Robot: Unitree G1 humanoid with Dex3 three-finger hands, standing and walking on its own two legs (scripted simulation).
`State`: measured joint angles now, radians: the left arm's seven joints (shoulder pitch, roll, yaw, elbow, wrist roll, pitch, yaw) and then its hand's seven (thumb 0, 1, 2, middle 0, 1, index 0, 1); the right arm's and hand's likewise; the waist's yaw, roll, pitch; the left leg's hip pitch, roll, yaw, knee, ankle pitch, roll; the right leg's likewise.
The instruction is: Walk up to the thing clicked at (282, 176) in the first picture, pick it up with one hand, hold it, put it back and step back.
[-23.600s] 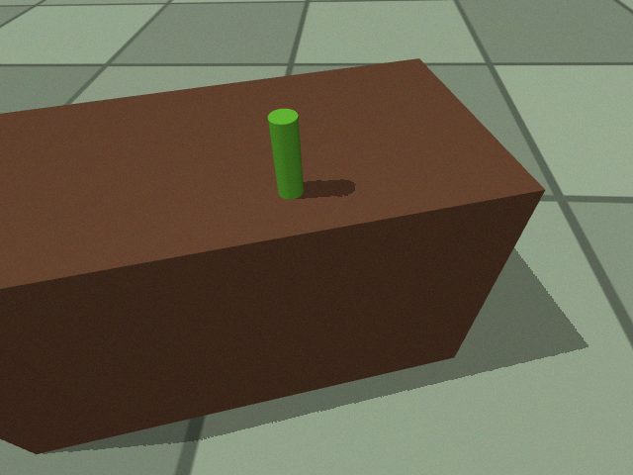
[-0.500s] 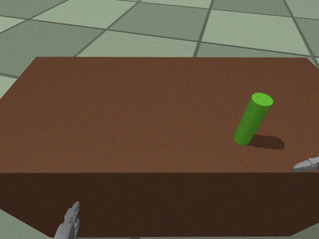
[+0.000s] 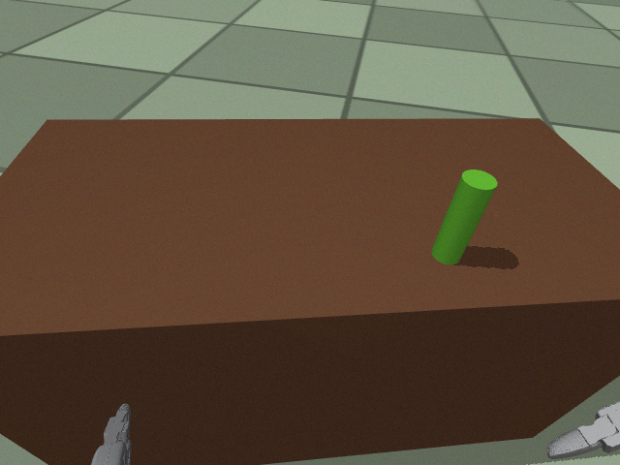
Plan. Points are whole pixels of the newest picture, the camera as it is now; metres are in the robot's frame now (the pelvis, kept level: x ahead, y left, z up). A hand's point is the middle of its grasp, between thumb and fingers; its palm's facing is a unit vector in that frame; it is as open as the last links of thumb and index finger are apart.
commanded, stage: sink last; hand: right
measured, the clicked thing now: (461, 220) +0.47 -0.26 +0.07
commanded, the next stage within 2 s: home in 0.20 s
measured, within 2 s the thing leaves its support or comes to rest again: neither
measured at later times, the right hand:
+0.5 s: hand out of the picture +0.18 -0.30 +0.12, palm faces +0.43 +0.80 -0.41, open 17.4 cm
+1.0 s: hand (446, 446) +0.18 -0.18 -0.09, palm faces +0.06 +0.98 -0.20, open 17.4 cm
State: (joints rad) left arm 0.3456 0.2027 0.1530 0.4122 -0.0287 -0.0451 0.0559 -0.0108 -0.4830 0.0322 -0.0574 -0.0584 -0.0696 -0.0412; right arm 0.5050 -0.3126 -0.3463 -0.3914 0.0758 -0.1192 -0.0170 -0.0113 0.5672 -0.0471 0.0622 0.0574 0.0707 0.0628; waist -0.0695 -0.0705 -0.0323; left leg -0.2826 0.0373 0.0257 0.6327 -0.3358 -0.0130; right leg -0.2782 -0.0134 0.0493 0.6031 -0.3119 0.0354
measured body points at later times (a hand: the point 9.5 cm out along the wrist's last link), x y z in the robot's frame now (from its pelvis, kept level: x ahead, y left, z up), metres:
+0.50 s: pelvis -0.01 -0.01 +0.01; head -0.02 +0.00 +0.46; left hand +0.16 +0.21 -0.06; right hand +0.15 -0.34 +0.15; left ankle +0.00 +0.12 -0.73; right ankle +0.01 -0.15 -0.73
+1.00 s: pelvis +0.01 -0.01 +0.01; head +0.05 -0.01 +0.46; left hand +0.17 +0.22 -0.09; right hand +0.18 -0.23 -0.07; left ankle +0.00 +0.12 -0.73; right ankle +0.01 -0.15 -0.73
